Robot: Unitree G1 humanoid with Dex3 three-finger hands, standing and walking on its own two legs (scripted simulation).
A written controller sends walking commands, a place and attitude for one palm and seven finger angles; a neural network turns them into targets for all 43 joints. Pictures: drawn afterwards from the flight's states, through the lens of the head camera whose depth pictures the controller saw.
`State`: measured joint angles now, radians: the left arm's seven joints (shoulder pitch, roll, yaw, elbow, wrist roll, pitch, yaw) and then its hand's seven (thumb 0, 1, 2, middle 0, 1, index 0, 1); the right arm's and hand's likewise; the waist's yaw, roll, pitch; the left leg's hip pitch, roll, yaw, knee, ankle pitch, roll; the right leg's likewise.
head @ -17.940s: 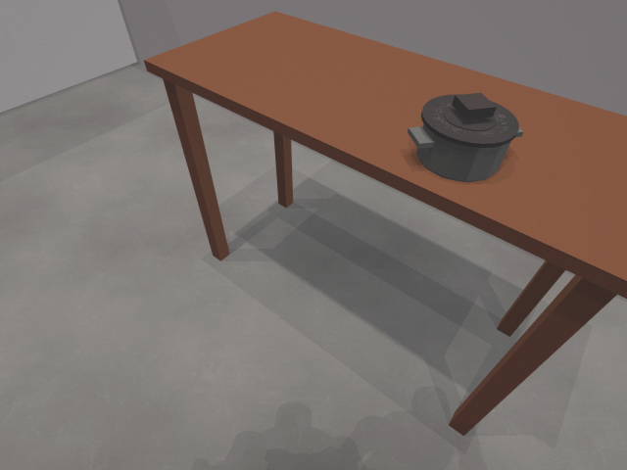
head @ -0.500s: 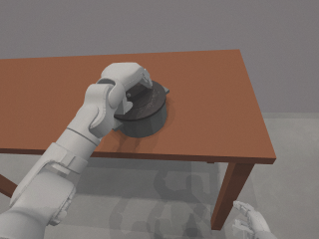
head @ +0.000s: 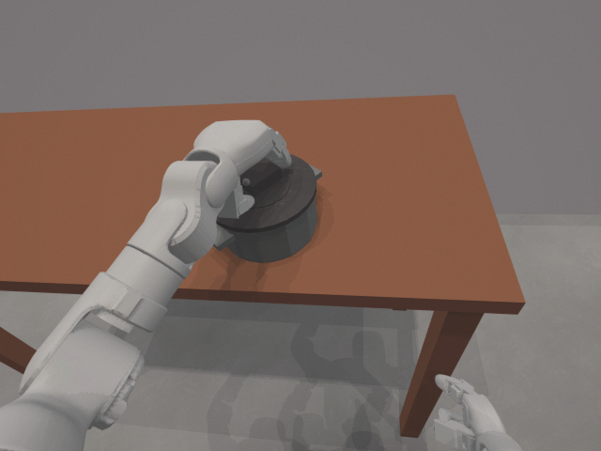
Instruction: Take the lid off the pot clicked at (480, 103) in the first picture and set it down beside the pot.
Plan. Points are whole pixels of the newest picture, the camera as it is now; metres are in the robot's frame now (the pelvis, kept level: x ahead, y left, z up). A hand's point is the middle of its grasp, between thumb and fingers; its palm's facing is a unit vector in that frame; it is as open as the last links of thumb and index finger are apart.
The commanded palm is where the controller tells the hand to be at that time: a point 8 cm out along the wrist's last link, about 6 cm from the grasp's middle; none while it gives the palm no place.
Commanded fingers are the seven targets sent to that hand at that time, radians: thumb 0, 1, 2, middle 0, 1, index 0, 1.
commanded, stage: close the fingers and squeeze the knob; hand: left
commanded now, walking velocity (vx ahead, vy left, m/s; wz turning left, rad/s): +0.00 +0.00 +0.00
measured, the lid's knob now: (256, 174) +0.45 +0.07 +0.16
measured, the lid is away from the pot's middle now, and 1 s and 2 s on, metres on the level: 0.00 0.00 0.01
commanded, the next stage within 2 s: lift the lid straight up in 1.00 s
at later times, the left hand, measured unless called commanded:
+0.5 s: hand (244, 181) +0.41 +0.08 +0.17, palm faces -0.18 -0.03 -0.98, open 8.9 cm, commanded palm +0.39 +0.10 +0.24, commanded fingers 0.00 0.04 1.34 -0.90 -0.47 -0.87 -0.45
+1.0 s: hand (244, 180) +0.41 +0.08 +0.17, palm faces -0.17 -0.05 -0.98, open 8.9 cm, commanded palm +0.39 +0.10 +0.24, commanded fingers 0.00 0.22 1.43 -1.06 -0.56 -0.99 -0.51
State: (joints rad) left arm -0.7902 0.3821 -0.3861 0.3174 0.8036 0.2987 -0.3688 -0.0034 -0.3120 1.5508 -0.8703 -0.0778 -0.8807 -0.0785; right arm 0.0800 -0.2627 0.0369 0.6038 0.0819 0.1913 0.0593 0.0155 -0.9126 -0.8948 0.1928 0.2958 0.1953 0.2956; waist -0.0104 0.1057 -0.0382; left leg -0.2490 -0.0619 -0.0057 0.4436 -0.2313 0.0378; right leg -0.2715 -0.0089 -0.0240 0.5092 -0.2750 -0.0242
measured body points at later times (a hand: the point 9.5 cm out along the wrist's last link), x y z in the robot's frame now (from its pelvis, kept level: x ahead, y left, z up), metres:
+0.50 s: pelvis +0.00 +0.00 +0.00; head +0.00 -0.05 +0.45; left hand +0.42 +0.08 +0.23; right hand +0.18 -0.22 -0.12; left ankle +0.00 +0.10 -0.74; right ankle -0.01 -0.10 -0.74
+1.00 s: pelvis +0.00 +0.00 +0.00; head +0.00 -0.05 +0.45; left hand +0.42 +0.08 +0.23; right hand +0.18 -0.23 -0.11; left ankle +0.00 +0.10 -0.74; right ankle -0.01 -0.10 -0.74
